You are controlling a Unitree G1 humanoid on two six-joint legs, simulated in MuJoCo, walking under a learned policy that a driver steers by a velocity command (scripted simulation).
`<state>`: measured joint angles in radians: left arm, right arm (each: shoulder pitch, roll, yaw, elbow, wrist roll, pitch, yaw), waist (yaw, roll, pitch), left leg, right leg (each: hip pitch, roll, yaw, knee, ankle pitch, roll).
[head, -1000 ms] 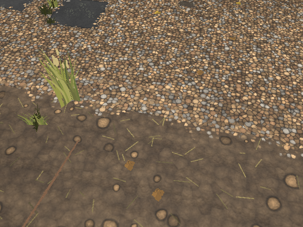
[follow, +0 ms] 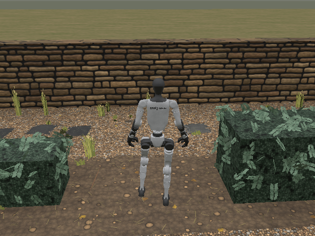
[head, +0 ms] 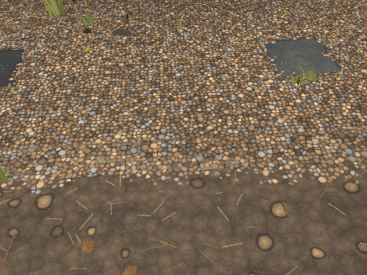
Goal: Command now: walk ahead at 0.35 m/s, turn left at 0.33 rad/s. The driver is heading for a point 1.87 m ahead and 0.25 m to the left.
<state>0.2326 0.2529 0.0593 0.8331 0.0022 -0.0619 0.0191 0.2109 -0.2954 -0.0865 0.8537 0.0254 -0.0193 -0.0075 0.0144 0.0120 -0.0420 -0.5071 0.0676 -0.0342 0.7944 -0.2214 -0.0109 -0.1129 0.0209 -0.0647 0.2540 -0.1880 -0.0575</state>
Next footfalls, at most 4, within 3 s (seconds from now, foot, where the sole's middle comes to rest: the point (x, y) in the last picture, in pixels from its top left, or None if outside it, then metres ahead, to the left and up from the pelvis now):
0.24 left None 0.18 0.20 -0.79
0.68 right None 0.51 0.11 -0.79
1.10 left None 0.45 0.34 -0.79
1.48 right None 0.40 0.08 -0.79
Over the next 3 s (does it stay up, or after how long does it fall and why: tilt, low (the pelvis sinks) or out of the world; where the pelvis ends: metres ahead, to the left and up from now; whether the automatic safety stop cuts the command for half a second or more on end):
stays up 1.03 0.34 -0.02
